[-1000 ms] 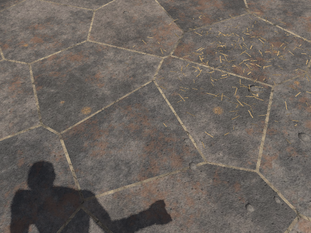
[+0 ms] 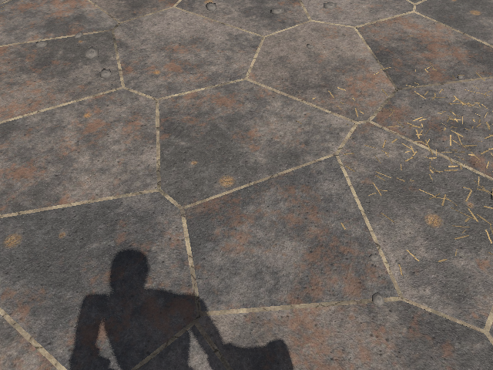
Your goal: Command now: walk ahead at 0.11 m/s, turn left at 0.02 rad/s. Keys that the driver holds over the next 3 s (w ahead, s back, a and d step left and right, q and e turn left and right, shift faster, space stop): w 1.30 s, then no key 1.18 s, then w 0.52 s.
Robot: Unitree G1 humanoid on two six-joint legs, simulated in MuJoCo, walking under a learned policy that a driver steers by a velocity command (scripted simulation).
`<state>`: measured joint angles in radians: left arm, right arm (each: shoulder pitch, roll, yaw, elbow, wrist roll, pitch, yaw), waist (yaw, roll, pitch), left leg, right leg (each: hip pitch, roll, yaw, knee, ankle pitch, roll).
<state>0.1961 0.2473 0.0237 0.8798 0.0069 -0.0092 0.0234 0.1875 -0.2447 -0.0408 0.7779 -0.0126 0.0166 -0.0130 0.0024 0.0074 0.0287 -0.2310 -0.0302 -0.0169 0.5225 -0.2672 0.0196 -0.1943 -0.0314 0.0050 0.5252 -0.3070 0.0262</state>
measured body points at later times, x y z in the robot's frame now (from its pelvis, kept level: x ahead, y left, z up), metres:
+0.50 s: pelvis +0.14 -0.04 +0.00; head +0.16 -0.05 +0.45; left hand +0.35 +0.19 -0.08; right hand +0.11 -0.30 -0.14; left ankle +0.01 +0.11 -0.73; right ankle +0.26 -0.17 -0.69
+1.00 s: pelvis +0.37 -0.12 +0.01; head +0.38 -0.13 +0.46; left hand +0.39 +0.15 -0.11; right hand +0.55 -0.38 -0.08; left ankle +0.56 +0.07 -0.66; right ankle +0.33 -0.19 -0.73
